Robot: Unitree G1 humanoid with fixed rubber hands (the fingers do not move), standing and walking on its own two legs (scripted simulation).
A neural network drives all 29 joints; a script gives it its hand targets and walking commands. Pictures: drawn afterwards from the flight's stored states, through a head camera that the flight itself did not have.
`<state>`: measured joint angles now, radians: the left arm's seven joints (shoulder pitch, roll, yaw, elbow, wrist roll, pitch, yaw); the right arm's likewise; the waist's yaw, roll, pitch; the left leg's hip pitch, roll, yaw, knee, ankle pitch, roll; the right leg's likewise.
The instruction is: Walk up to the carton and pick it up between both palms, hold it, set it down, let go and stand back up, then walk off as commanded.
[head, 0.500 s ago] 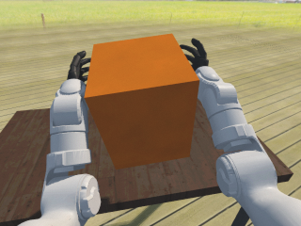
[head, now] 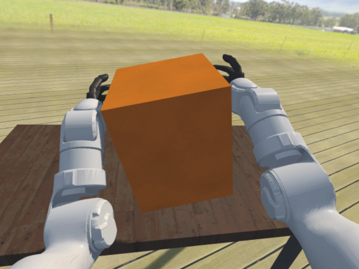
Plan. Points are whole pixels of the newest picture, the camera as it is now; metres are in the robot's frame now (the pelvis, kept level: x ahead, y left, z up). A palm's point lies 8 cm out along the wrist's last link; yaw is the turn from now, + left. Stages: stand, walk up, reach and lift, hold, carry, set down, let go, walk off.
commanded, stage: hold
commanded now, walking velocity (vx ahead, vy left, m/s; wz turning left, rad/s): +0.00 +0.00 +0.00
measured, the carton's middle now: (173, 129) +0.36 +0.01 +0.22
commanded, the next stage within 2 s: none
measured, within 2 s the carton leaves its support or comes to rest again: neither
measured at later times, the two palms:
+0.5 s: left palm (102, 94) +0.36 +0.15 +0.30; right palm (243, 92) +0.38 -0.14 +0.32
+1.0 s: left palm (117, 83) +0.37 +0.12 +0.32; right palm (259, 87) +0.37 -0.17 +0.33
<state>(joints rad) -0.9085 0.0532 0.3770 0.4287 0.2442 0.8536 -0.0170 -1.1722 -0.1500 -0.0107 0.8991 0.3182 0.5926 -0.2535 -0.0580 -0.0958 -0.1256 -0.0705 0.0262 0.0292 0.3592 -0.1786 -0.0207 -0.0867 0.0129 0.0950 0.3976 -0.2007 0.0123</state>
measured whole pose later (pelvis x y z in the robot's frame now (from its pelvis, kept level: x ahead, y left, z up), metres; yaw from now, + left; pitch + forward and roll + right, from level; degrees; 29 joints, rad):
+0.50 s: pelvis +0.00 +0.00 +0.00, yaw +0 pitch -6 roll +1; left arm -0.95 0.06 0.37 0.48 0.25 0.80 -0.02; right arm -1.11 -0.16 -0.01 0.79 0.34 0.61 -0.29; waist -0.02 0.02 -0.14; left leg -0.07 0.03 0.03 0.36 -0.18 0.00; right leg -0.09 0.02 0.09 0.40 -0.20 0.01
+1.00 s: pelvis +0.01 +0.00 +0.00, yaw +0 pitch -5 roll +0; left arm -0.96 0.07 0.35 0.41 0.25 0.86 0.01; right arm -1.21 -0.18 -0.01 0.91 0.38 0.56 -0.25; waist -0.10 0.05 -0.17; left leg -0.11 0.03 0.03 0.38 -0.19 -0.03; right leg -0.11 0.02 0.09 0.39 -0.20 0.01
